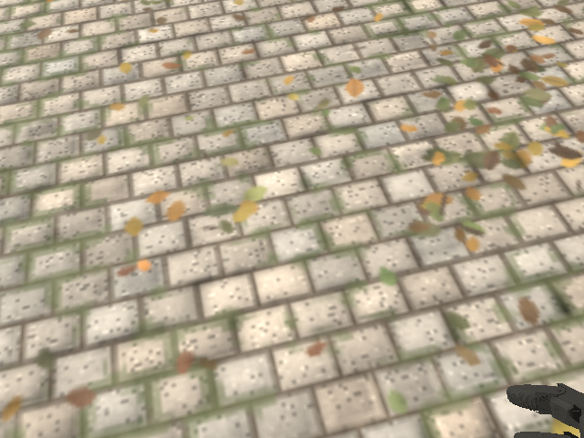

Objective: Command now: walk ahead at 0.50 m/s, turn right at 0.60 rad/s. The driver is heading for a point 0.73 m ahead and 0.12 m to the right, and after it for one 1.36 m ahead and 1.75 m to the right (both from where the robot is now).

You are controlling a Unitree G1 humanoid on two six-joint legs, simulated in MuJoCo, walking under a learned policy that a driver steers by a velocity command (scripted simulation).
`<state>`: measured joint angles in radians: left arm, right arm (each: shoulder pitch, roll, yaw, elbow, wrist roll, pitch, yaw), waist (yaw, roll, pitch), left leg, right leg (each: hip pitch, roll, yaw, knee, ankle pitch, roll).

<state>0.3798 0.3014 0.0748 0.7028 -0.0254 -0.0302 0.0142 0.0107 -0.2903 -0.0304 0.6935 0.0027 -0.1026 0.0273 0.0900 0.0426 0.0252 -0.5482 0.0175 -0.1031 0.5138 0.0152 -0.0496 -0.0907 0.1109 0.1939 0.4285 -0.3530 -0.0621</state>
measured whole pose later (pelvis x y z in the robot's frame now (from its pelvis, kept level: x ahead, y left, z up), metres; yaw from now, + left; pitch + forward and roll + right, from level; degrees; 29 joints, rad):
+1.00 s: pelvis +0.52 -0.14 +0.00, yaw -19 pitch +1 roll -2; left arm 0.31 0.27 0.05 0.78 0.00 -0.08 0.00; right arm 0.13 -0.28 -0.04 0.77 0.01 -0.06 0.04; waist 0.06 0.05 0.03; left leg -0.66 0.08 -0.02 0.61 0.12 0.00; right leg 0.07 0.08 -0.10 0.21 -0.30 -0.07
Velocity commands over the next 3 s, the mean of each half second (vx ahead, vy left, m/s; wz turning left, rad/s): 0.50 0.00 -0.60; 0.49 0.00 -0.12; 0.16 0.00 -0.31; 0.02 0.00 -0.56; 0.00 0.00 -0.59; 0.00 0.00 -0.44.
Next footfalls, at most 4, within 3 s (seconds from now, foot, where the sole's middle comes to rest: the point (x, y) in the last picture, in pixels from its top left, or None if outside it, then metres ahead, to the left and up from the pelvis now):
0.04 left None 0.20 0.14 -0.77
0.58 right None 0.42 -0.18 -0.77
1.08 left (385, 308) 0.80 -0.10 -0.77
1.52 right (482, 362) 0.67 -0.33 -0.77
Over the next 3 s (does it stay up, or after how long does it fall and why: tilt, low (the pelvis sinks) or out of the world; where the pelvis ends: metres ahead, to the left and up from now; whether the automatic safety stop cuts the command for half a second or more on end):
stays up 0.69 -0.25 0.00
